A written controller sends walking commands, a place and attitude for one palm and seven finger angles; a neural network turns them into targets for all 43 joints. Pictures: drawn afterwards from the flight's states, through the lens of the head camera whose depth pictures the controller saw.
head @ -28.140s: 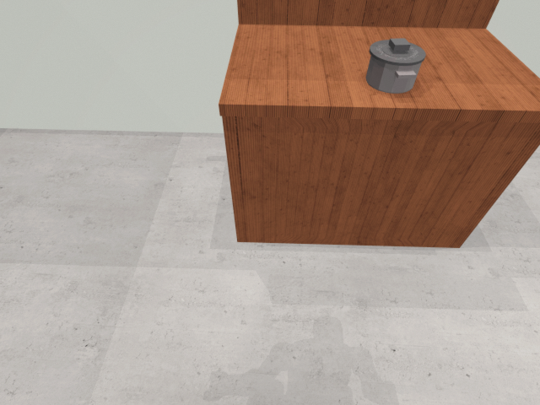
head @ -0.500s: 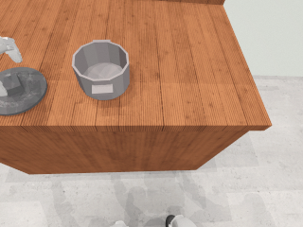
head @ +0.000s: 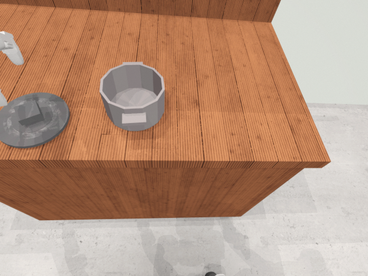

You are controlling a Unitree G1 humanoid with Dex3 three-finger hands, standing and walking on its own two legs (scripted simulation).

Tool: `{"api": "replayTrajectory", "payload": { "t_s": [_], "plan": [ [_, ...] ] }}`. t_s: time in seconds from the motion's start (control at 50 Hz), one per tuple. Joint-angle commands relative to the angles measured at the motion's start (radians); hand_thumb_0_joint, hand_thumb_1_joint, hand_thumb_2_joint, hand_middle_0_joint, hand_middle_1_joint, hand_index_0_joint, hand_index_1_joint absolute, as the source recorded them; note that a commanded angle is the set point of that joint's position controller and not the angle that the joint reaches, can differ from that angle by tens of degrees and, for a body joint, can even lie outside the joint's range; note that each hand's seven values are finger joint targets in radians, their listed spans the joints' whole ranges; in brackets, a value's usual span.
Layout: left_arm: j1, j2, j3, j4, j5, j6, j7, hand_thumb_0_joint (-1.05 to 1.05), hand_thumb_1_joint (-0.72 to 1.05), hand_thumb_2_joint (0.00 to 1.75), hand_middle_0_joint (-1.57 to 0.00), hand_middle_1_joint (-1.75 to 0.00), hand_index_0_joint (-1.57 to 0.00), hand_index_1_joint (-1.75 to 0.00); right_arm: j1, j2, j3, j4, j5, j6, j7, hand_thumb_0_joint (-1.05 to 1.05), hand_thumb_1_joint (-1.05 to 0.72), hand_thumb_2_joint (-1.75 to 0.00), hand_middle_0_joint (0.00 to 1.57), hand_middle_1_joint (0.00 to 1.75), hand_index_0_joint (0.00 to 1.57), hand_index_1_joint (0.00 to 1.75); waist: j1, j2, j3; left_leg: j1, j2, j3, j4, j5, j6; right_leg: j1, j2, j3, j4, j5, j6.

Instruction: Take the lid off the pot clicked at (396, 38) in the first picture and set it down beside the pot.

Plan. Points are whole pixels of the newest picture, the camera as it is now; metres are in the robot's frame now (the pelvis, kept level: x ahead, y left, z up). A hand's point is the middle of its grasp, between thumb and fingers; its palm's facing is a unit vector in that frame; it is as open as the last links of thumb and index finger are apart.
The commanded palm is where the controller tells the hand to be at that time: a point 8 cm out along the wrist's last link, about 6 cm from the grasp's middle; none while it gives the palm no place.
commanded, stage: raise the empty hand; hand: left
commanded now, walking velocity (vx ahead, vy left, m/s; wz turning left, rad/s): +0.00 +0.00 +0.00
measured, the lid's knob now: (28, 112) +0.49 +0.34 +0.02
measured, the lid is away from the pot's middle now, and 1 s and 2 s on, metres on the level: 0.25 0.25 0.25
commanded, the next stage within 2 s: draw the hand back to the body in 0.34 s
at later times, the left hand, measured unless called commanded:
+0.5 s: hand out of the picture +0.47 +0.33 +0.17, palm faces -0.39 -0.10 -0.92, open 10.9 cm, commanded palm +0.49 +0.32 +0.23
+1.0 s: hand out of the picture +0.43 +0.30 +0.17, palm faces -0.09 -0.47 -0.88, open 10.9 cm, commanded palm +0.40 +0.32 +0.23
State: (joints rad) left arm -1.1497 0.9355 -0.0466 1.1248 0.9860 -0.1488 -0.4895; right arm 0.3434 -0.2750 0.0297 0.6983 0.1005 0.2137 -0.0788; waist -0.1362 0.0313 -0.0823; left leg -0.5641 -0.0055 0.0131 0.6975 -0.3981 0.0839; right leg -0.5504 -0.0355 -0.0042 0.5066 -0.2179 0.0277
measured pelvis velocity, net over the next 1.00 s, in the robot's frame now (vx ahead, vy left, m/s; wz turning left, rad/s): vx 0.00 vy -0.03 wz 0.05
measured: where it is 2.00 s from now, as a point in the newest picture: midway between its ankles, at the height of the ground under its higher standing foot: outside the picture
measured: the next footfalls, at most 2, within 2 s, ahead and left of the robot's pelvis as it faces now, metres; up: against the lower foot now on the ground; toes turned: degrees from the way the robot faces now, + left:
none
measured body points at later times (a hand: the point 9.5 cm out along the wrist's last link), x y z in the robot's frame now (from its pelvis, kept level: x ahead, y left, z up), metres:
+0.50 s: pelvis +0.00 +0.00 +0.01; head +0.09 +0.02 +0.45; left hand +0.49 +0.33 +0.23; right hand +0.02 -0.28 -0.11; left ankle -0.05 +0.06 -0.72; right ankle +0.01 -0.19 -0.72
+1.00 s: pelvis +0.00 -0.03 +0.01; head +0.07 -0.02 +0.46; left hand +0.43 +0.32 +0.22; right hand +0.11 -0.28 -0.11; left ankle -0.05 +0.06 -0.72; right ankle +0.01 -0.19 -0.72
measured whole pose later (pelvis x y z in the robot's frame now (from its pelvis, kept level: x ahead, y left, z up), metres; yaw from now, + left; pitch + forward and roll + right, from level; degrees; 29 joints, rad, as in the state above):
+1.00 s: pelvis +0.00 -0.03 +0.01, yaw +3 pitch +9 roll -2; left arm -0.86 0.80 0.10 0.83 0.53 -0.11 -0.36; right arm 0.27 -0.27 0.00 0.59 0.09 0.19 -0.05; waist -0.03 0.05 -0.02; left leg -0.38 -0.02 -0.02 0.55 -0.33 0.05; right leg -0.39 -0.05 -0.03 0.43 -0.21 0.02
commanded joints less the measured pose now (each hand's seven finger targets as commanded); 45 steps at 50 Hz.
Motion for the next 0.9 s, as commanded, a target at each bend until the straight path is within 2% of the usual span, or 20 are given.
{"api": "replayTrajectory", "payload": {
  "t_s": [0.0,0.08,0.16,0.2,0.24,0.28,0.32,0.36,0.4,0.42,0.46,0.52,0.58,0.64,0.72,0.76,0.8,0.82,0.84,0.88],
  "plan": [
    [-0.484,0.294,0.080,-0.225,-0.008,0.000,0.032,0.00,0.11,0.38,-0.27,-1.00,-0.27,-1.00,0.113,-0.192,-0.062,-0.053,-0.013,-0.010,-0.014,0.00,-0.90,-0.90,0.20,0.30,0.20,0.30,0.004,0.183,-0.422,0.393,0.009,-0.060,-0.067,0.755,-0.046,0.096,0.097,-0.073,-0.004,0.239,-0.053],
    [-0.535,0.279,0.072,-0.284,-0.023,0.003,0.021,0.00,0.11,0.38,-0.27,-1.00,-0.27,-1.00,0.115,-0.191,-0.068,-0.048,-0.019,-0.022,-0.012,0.00,-0.90,-0.90,0.20,0.30,0.20,0.30,0.003,0.220,-0.453,0.479,0.017,-0.080,-0.075,0.852,-0.057,0.079,0.099,-0.078,-0.019,0.242,-0.050],
    [-0.489,0.270,0.071,-0.201,-0.026,0.017,0.011,0.00,0.11,0.38,-0.27,-1.00,-0.27,-1.00,0.113,-0.194,-0.066,-0.043,-0.015,-0.024,-0.007,0.00,-0.90,-0.90,0.20,0.30,0.20,0.30,0.007,0.135,-0.408,0.425,0.012,-0.068,-0.088,0.793,-0.048,0.105,0.095,-0.075,-0.029,0.241,-0.047],
    [-0.499,0.228,0.028,-0.173,-0.023,0.030,0.006,0.00,0.11,0.38,-0.27,-1.00,-0.27,-1.00,0.106,-0.193,-0.061,-0.042,-0.011,-0.022,-0.004,0.00,-0.90,-0.90,0.20,0.30,0.20,0.30,0.003,0.120,-0.356,0.379,0.008,-0.063,-0.108,0.720,-0.044,0.106,0.093,-0.080,-0.039,0.226,-0.051],
    [-0.513,0.176,-0.013,-0.164,-0.019,0.040,0.002,0.00,0.11,0.38,-0.27,-1.00,-0.27,-1.00,0.106,-0.192,-0.068,-0.036,-0.012,-0.026,0.002,0.00,-0.90,-0.90,0.20,0.30,0.20,0.30,-0.001,0.152,-0.336,0.404,0.010,-0.065,-0.106,0.765,-0.049,0.073,0.094,-0.083,-0.043,0.229,-0.055],
    [-0.512,0.185,-0.005,-0.166,-0.017,0.042,0.000,0.00,0.11,0.38,-0.27,-1.00,-0.27,-1.00,0.111,-0.193,-0.065,-0.033,-0.014,-0.023,0.007,0.00,-0.90,-0.90,0.20,0.30,0.20,0.30,0.001,0.141,-0.339,0.408,0.014,-0.069,-0.105,0.781,-0.051,0.078,0.098,-0.084,-0.039,0.235,-0.053],
    [-0.509,0.189,-0.004,-0.142,-0.015,0.049,-0.001,0.00,0.11,0.38,-0.27,-1.00,-0.27,-1.00,0.109,-0.194,-0.063,-0.039,-0.012,-0.021,0.004,0.00,-0.90,-0.90,0.20,0.30,0.20,0.30,-0.003,0.087,-0.349,0.370,0.008,-0.060,-0.113,0.708,-0.039,0.109,0.095,-0.079,-0.041,0.231,-0.051],
    [-0.567,0.229,0.025,-0.244,-0.012,0.039,0.007,0.00,0.11,0.38,-0.27,-1.00,-0.27,-1.00,0.105,-0.194,-0.070,-0.044,-0.020,-0.020,0.005,0.00,-0.90,-0.90,0.20,0.30,0.20,0.30,0.009,0.158,-0.436,0.439,0.011,-0.072,-0.113,0.789,-0.047,0.131,0.090,-0.072,-0.037,0.259,-0.052],
    [-0.586,0.215,0.019,-0.250,-0.008,0.034,0.011,0.00,0.11,0.38,-0.27,-1.00,-0.27,-1.00,0.111,-0.188,-0.071,-0.041,-0.023,-0.030,0.002,0.00,-0.90,-0.90,0.20,0.30,0.20,0.30,0.002,0.188,-0.435,0.487,0.014,-0.086,-0.105,0.863,-0.060,0.097,0.096,-0.077,-0.041,0.254,-0.052],
    [-0.581,0.212,0.017,-0.231,-0.008,0.034,0.010,0.00,0.11,0.38,-0.27,-1.00,-0.27,-1.00,0.111,-0.189,-0.071,-0.037,-0.025,-0.033,0.000,0.00,-0.90,-0.90,0.20,0.30,0.20,0.30,-0.003,0.179,-0.426,0.474,0.013,-0.076,-0.107,0.815,-0.055,0.097,0.094,-0.077,-0.047,0.238,-0.049],
    [-0.496,0.271,0.079,-0.194,-0.012,0.026,0.015,0.00,0.11,0.38,-0.27,-1.00,-0.27,-1.00,0.105,-0.189,-0.066,-0.052,-0.021,-0.029,-0.001,0.00,-0.90,-0.90,0.20,0.30,0.20,0.30,0.014,0.106,-0.431,0.425,0.004,-0.070,-0.109,0.785,-0.042,0.151,0.090,-0.070,-0.040,0.258,-0.047],
    [-0.470,0.283,0.091,-0.223,-0.017,0.021,0.020,0.00,0.11,0.38,-0.27,-1.00,-0.27,-1.00,0.082,-0.186,-0.066,-0.067,-0.019,-0.023,0.002,0.00,-0.90,-0.90,0.20,0.30,0.20,0.30,0.030,0.117,-0.415,0.374,-0.004,-0.054,-0.130,0.708,-0.030,0.195,0.079,-0.070,-0.043,0.273,-0.053],
    [-0.425,0.293,0.127,-0.304,-0.014,0.008,0.025,0.00,0.11,0.38,-0.27,-1.00,-0.27,-1.00,0.067,-0.178,-0.074,-0.086,-0.025,-0.015,0.016,0.00,-0.90,-0.90,0.20,0.30,0.20,0.30,0.046,0.163,-0.439,0.466,0.007,-0.079,-0.114,0.919,-0.052,0.164,0.087,-0.077,-0.030,0.304,-0.054],
    [-0.318,0.333,0.185,-0.342,-0.030,0.003,0.025,0.00,0.11,0.38,-0.27,-1.00,-0.27,-1.00,0.033,-0.176,-0.073,-0.118,-0.025,-0.004,0.029,0.00,-0.90,-0.90,0.20,0.30,0.20,0.30,0.068,0.150,-0.444,0.438,-0.004,-0.076,-0.119,0.918,-0.041,0.216,0.078,-0.068,-0.030,0.331,-0.056],
    [-0.222,0.271,0.154,-0.330,-0.063,0.021,0.011,0.00,0.11,0.38,-0.27,-1.00,-0.27,-1.00,0.000,-0.173,-0.073,-0.137,-0.018,0.011,0.036,0.00,-0.90,-0.90,0.20,0.30,0.20,0.30,0.058,0.050,-0.379,0.350,-0.014,-0.042,-0.136,0.726,-0.012,0.250,0.068,-0.071,-0.042,0.322,-0.047],
    [-0.260,0.229,0.116,-0.404,-0.071,0.024,0.009,0.00,0.11,0.38,-0.27,-1.00,-0.27,-1.00,-0.011,-0.169,-0.077,-0.135,-0.019,0.015,0.040,0.00,-0.90,-0.90,0.20,0.30,0.20,0.30,0.049,0.118,-0.370,0.407,-0.008,-0.052,-0.139,0.795,-0.018,0.204,0.074,-0.076,-0.049,0.306,-0.051],
    [-0.270,0.297,0.181,-0.520,-0.076,0.017,0.013,0.00,0.11,0.38,-0.27,-1.00,-0.27,-1.00,-0.020,-0.170,-0.080,-0.148,-0.023,0.013,0.041,0.00,-0.90,-0.90,0.20,0.30,0.20,0.30,0.060,0.140,-0.430,0.467,-0.007,-0.068,-0.134,0.846,-0.017,0.221,0.076,-0.077,-0.048,0.312,-0.052],
    [-0.230,0.347,0.234,-0.560,-0.078,0.008,0.020,0.00,0.11,0.38,-0.27,-1.00,-0.27,-1.00,-0.026,-0.168,-0.080,-0.161,-0.026,0.010,0.041,0.00,-0.90,-0.90,0.20,0.30,0.20,0.30,0.071,0.148,-0.480,0.489,-0.013,-0.075,-0.128,0.883,-0.015,0.252,0.075,-0.071,-0.041,0.331,-0.053],
    [-0.182,0.384,0.275,-0.561,-0.084,0.001,0.028,0.00,0.11,0.38,-0.27,-1.00,-0.27,-1.00,-0.037,-0.171,-0.077,-0.164,-0.029,0.008,0.039,0.00,-0.90,-0.90,0.20,0.30,0.20,0.30,0.078,0.144,-0.483,0.489,-0.015,-0.074,-0.124,0.907,-0.013,0.260,0.074,-0.070,-0.040,0.348,-0.053],
    [-0.129,0.307,0.236,-0.502,-0.103,-0.003,0.017,0.00,0.11,0.38,-0.27,-1.00,-0.27,-1.00,-0.055,-0.161,-0.071,-0.157,-0.027,0.008,0.036,0.00,-0.90,-0.90,0.20,0.30,0.20,0.30,0.070,0.101,-0.416,0.437,-0.016,-0.065,-0.136,0.814,-0.009,0.250,0.069,-0.079,-0.049,0.313,-0.046]
  ]
}}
